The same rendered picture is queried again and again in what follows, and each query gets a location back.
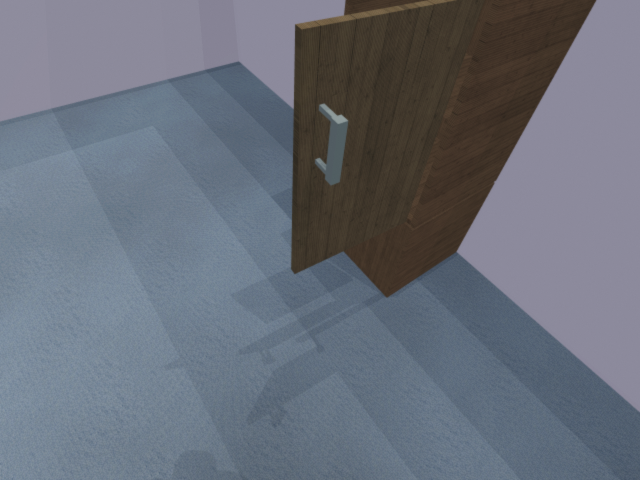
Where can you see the handle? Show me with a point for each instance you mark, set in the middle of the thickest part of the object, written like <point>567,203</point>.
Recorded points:
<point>337,138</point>

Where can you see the cupboard door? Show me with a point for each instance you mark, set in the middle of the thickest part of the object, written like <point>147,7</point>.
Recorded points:
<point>390,72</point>

